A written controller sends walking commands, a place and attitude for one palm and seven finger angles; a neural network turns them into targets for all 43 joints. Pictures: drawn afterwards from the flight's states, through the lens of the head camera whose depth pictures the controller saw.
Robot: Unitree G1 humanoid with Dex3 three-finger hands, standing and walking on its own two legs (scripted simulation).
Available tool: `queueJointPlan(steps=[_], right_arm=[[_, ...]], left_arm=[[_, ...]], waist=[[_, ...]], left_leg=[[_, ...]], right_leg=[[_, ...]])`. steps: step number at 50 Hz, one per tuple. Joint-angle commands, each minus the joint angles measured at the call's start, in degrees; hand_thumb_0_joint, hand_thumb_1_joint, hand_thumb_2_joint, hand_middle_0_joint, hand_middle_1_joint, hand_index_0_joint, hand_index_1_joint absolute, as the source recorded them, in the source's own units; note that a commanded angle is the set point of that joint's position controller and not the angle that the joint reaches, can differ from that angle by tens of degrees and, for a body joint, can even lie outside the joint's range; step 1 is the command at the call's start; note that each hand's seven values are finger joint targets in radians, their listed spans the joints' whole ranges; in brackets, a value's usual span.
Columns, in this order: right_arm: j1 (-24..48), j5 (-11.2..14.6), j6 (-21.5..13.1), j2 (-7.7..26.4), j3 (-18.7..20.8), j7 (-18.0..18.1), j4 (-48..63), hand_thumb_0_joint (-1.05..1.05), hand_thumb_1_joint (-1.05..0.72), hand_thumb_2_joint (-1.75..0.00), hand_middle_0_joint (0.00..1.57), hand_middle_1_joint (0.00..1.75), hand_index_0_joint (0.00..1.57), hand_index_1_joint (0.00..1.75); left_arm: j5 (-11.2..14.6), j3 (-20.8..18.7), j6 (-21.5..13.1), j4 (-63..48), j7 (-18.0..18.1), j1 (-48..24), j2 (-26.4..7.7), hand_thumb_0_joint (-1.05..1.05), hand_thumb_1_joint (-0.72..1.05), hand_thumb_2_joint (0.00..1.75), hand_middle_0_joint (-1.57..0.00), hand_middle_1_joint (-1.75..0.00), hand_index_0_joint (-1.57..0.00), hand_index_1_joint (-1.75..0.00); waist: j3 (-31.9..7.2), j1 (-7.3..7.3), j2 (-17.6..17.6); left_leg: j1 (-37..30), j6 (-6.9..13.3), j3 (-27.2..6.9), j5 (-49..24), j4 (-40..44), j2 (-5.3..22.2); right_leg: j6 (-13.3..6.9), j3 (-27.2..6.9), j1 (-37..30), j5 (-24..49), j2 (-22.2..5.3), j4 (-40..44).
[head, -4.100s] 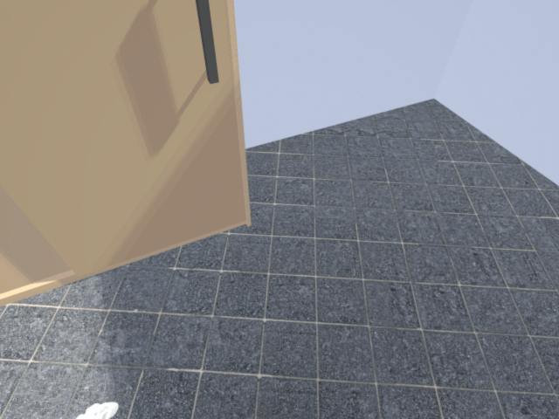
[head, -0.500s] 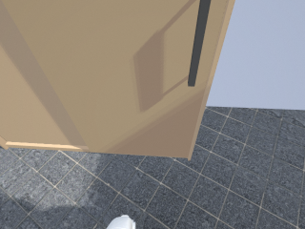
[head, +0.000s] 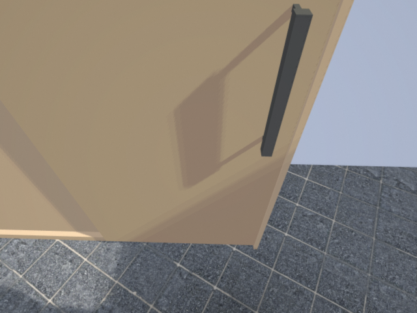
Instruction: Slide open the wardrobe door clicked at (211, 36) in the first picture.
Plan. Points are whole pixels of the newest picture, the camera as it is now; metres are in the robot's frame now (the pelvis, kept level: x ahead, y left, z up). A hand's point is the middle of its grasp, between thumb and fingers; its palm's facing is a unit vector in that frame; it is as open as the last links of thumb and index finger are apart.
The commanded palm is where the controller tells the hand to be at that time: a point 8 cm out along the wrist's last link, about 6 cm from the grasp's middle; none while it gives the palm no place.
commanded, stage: come to a stop and stand still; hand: right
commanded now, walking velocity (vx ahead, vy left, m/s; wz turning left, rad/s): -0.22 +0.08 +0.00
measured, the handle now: (278, 93) +0.51 -0.12 +0.16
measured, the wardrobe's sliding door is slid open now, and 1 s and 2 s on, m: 0.00 0.00 0.00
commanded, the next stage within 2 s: look again from close up in 1.44 s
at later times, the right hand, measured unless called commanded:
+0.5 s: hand out of the picture -0.02 -0.15 -0.16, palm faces +0.03 +0.97 -0.25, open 7.4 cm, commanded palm none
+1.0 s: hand out of the picture -0.08 -0.13 -0.16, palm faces +0.04 +0.98 -0.18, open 7.4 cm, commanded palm none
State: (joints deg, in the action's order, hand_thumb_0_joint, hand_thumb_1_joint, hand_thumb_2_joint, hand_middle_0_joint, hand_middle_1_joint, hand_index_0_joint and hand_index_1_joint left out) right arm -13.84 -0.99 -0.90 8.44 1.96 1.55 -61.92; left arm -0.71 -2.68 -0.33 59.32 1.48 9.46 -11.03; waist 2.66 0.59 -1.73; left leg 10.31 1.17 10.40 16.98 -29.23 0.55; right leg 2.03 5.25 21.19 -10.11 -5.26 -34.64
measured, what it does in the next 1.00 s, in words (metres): steps on the spot: left foot, then right foot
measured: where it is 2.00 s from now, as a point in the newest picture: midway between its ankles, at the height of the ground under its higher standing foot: outside the picture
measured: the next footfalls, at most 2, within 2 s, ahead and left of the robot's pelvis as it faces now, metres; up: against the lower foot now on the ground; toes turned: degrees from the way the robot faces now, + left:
left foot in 0.38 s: +0.00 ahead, +0.15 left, +0.00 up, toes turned +5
right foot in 0.64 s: -0.02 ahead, -0.09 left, +0.00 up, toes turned -3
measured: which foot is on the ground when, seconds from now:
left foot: down 0.00-0.04, up 0.06-0.36, down 0.38-1.00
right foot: down 0.00-0.38, up 0.40-0.62, down 0.64-1.00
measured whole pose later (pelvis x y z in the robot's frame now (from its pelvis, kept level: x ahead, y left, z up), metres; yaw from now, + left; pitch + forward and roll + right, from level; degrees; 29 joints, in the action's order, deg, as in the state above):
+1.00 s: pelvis -0.07 +0.04 +0.01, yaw +1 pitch -1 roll +0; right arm -15.9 -0.5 0.8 7.9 1.1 1.1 -65.4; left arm -1.1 -0.6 0.8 65.2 1.6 16.4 -6.9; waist 1.6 0.4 -0.1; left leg 12.4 1.1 4.2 10.1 -23.7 0.8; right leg 0.6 3.5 10.0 -11.9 -1.8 -23.3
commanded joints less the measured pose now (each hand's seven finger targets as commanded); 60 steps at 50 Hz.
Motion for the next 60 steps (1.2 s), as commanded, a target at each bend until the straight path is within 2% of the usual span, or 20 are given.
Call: queueJointPlan(steps=[1, 2, 3, 6, 12, 14, 17, 19, 20, 23, 27, 30, 32, 34, 46, 51, 52, 53, 55, 60], right_arm=[[-4.4, 0.1, 1.1, 5.6, 1.2, 1.2, 3.8, 0.00, -0.90, -0.90, 0.20, 0.30, 0.20, 0.30], [-5.8, 0.4, 1.7, 5.0, 0.9, 1.3, 3.8, 0.00, -0.90, -0.90, 0.20, 0.30, 0.20, 0.30], [-4.9, 0.4, 2.1, 5.9, 1.0, 1.2, 3.7, 0.00, -0.90, -0.90, 0.20, 0.30, 0.20, 0.30], [-4.8, 0.0, 2.3, 5.8, 1.7, 0.8, 4.0, 0.00, -0.90, -0.90, 0.20, 0.30, 0.20, 0.30], [-4.6, -0.1, 3.2, 4.6, 2.1, 0.3, 6.1, 0.00, -0.90, -0.90, 0.20, 0.30, 0.20, 0.30], [-5.7, -0.1, 3.1, 3.7, 1.8, 0.2, 6.0, 0.00, -0.90, -0.90, 0.20, 0.30, 0.20, 0.30], [-12.3, -0.5, 2.3, 4.5, 1.9, 0.2, 3.9, 0.00, -0.90, -0.90, 0.20, 0.30, 0.20, 0.30], [-6.1, -1.3, 1.8, 12.3, 2.3, 0.4, 6.7, 0.00, -0.90, -0.90, 0.20, 0.30, 0.20, 0.30], [-3.2, -1.1, 1.6, 12.4, 2.4, 0.6, 7.9, 0.00, -0.90, -0.90, 0.20, 0.30, 0.20, 0.30], [2.9, -0.9, 0.8, 9.2, 1.8, 0.5, 7.8, 0.00, -0.90, -0.90, 0.20, 0.30, 0.20, 0.30], [-2.4, -0.6, 0.3, 8.8, 1.5, 0.5, 5.1, 0.00, -0.90, -0.90, 0.20, 0.30, 0.20, 0.30], [-2.5, 0.2, 0.2, 8.2, 1.0, 0.5, 2.8, 0.00, -0.90, -0.90, 0.20, 0.30, 0.20, 0.30], [-3.1, 0.7, 0.4, 6.0, 0.6, 0.3, 2.2, 0.00, -0.90, -0.90, 0.20, 0.30, 0.20, 0.30], [-2.2, 0.7, 0.7, 6.0, 0.4, 0.2, 0.7, 0.00, -0.90, -0.90, 0.20, 0.30, 0.20, 0.30], [-3.5, 0.3, 0.7, 5.6, -0.1, 0.1, -1.6, 0.00, -0.90, -0.90, 0.20, 0.30, 0.20, 0.30], [-4.8, 0.3, 0.2, 5.0, -0.1, 0.2, -1.7, 0.00, -0.90, -0.90, 0.20, 0.30, 0.20, 0.30], [-9.0, -0.4, -0.8, 6.0, -1.2, 2.5, -2.8, 0.00, -0.90, -0.90, 0.20, 0.30, 0.20, 0.30], [-7.1, -0.2, -1.5, 8.9, -0.7, 1.9, -0.3, 0.00, -0.90, -0.90, 0.20, 0.30, 0.20, 0.30], [-4.0, -0.2, -1.8, 8.1, -0.5, 1.2, 1.6, 0.00, -0.90, -0.90, 0.20, 0.30, 0.20, 0.30], [-5.7, -0.1, -0.9, 5.2, -1.4, 0.4, 1.3, 0.00, -0.90, -0.90, 0.20, 0.30, 0.20, 0.30]], left_arm=[[-0.4, -1.0, 0.1, -0.8, -0.2, 8.8, -6.9, 0.00, 0.90, 0.90, -0.20, -0.30, -0.20, -0.30], [-0.2, -1.0, 0.1, -1.4, 0.3, 6.4, -7.9, 0.00, 0.90, 0.90, -0.20, -0.30, -0.20, -0.30], [-0.3, -1.1, 0.2, -1.8, 0.8, 5.6, -8.1, 0.00, 0.90, 0.90, -0.20, -0.30, -0.20, -0.30], [-0.7, -1.5, 0.5, -3.9, 1.3, 1.9, -8.4, 0.00, 0.90, 0.90, -0.20, -0.30, -0.20, -0.30], [-0.7, -2.7, 1.2, -5.3, 0.7, -0.1, -8.8, 0.00, 0.90, 0.90, -0.20, -0.30, -0.20, -0.30], [-0.9, -2.9, 1.5, -5.4, 0.3, -1.1, -8.7, 0.00, 0.90, 0.90, -0.20, -0.30, -0.20, -0.30], [-0.4, -3.0, 2.1, -5.7, -0.4, -1.8, -7.3, 0.00, 0.90, 0.90, -0.20, -0.30, -0.20, -0.30], [0.2, -1.8, 3.0, -7.6, -1.3, -1.9, -0.9, 0.00, 0.90, 0.90, -0.20, -0.30, -0.20, -0.30], [0.0, -1.8, 3.4, -8.2, -1.4, -4.9, -2.2, 0.00, 0.90, 0.90, -0.20, -0.30, -0.20, -0.30], [-0.1, -1.7, 2.8, -3.7, -1.3, 1.8, -1.6, 0.00, 0.90, 0.90, -0.20, -0.30, -0.20, -0.30], [0.1, -0.5, 1.7, -2.2, -0.6, 2.8, -0.5, 0.00, 0.90, 0.90, -0.20, -0.30, -0.20, -0.30], [0.1, 0.4, 0.9, 0.7, 0.0, 6.7, -0.5, 0.00, 0.90, 0.90, -0.20, -0.30, -0.20, -0.30], [-0.2, 0.8, -0.1, 1.7, 0.4, 7.1, -3.1, 0.00, 0.90, 0.90, -0.20, -0.30, -0.20, -0.30], [-0.2, 1.0, -0.6, 3.0, 0.7, 6.0, -3.5, 0.00, 0.90, 0.90, -0.20, -0.30, -0.20, -0.30], [-0.3, 1.2, 0.3, 4.5, 0.3, 10.1, -1.5, 0.00, 0.90, 0.90, -0.20, -0.30, -0.20, -0.30], [-0.2, 1.4, -0.2, 4.9, 0.3, 11.1, -1.0, 0.00, 0.90, 0.90, -0.20, -0.30, -0.20, -0.30], [0.1, 1.4, -1.0, 1.1, -0.6, 5.3, -3.8, 0.00, 0.90, 0.90, -0.20, -0.30, -0.20, -0.30], [-0.1, 1.7, -0.4, -0.5, -0.8, 8.5, -0.3, 0.00, 0.90, 0.90, -0.20, -0.30, -0.20, -0.30], [-0.6, 2.0, -1.1, -0.4, -1.1, 14.1, -0.2, 0.00, 0.90, 0.90, -0.20, -0.30, -0.20, -0.30], [-0.4, 2.2, -1.6, -2.2, -0.4, 12.4, -2.3, 0.00, 0.90, 0.90, -0.20, -0.30, -0.20, -0.30]], waist=[[-3.2, -1.12, -5.5], [-3.7, -0.48, -14.5], [-3.7, -1.22, -15.7], [-6.1, -0.84, -7.8], [-8.6, -1.30, -7.1], [-7.6, -0.99, -8.9], [-5.6, 1.88, -2.4], [1.4, 0.13, 18.3], [2.3, 1.60, 17.0], [1.7, -2.35, 11.9], [-1.4, -0.07, 9.2], [-3.1, -0.93, 7.2], [-2.9, 0.42, -1.0], [-3.8, 0.78, -6.5], [3.2, -0.35, 3.5], [1.2, -0.57, 3.3], [3.6, 1.47, 0.4], [-2.3, -1.24, 1.3], [-5.3, -3.20, -1.0], [3.6, -0.85, -0.6]], left_leg=[[7.5, -1.4, -3.9, -7.1, -2.6, 5.5], [7.1, -3.0, -2.9, 5.4, -9.0, 3.1], [7.8, -3.0, -5.2, 15.6, -17.4, 2.3], [13.4, -2.6, -10.2, 15.9, -28.8, 2.3], [12.1, -3.1, -8.9, 13.0, -24.9, 2.2], [8.0, -2.3, -7.8, 11.9, -17.3, 2.5], [-3.6, -1.7, -5.8, 0.0, 3.1, 2.0], [8.7, 6.0, -28.3, 14.9, 20.7, 20.0], [16.6, 8.1, -29.5, 15.1, 22.3, 20.9], [12.4, 6.6, -17.7, -1.5, 15.1, 13.3], [2.3, 7.1, -15.9, -18.5, 9.8, 12.9], [2.8, 4.5, -15.5, -16.2, 7.4, 11.3], [3.7, 0.3, -12.3, -11.4, 6.6, 6.3], [-1.2, -0.8, -10.3, -10.9, 6.2, 5.5], [3.7, -0.7, -13.3, 4.0, 13.7, 5.9], [3.6, -0.4, -13.3, 1.4, 13.2, 6.2], [3.6, -0.4, -14.0, -9.9, 10.4, 8.5], [4.6, 1.9, -18.3, 2.6, 12.4, 10.8], [8.0, 3.3, -14.6, 5.9, 9.0, 9.3], [4.3, 1.2, -10.8, 1.2, 4.8, 4.7]], right_leg=[[-5.4, -8.3, -14.6, 35.2, -10.2, 9.0], [-9.1, -12.9, -12.8, 40.6, -14.4, 12.8], [-11.8, -15.3, -11.5, 40.5, -15.9, 15.6], [-14.1, -12.7, -14.5, 38.9, -15.8, 12.7], [-12.6, -10.1, -12.8, 19.6, -14.0, 14.7], [-11.7, -11.0, -8.5, 7.4, -13.8, 16.6], [-6.4, -7.0, 1.5, -10.1, -7.7, 13.0], [-0.3, -0.7, 6.6, -18.1, 2.6, -5.0], [-1.4, -4.3, 2.5, -18.4, 1.8, -12.2], [-1.8, -4.4, 1.8, -12.5, 2.5, -18.7], [-0.6, -2.5, -0.7, -13.4, 2.5, -6.3], [-0.7, -3.2, -10.7, -2.7, 1.7, 9.8], [-2.8, -8.6, -12.5, 8.7, -4.1, 13.4], [-3.2, -9.2, -9.2, 7.8, -4.5, 14.9], [-2.5, -6.1, -6.3, -9.4, -0.4, 17.9], [-2.6, -5.4, -8.3, -5.5, -0.4, 16.7], [-0.9, -2.9, -4.4, -4.6, -0.9, 6.1], [-1.3, -4.1, -6.8, -9.4, 2.2, 4.7], [-2.2, -4.6, -10.3, -4.4, 1.8, 6.6], [-4.0, -9.5, 0.1, -8.5, -1.0, 15.2]])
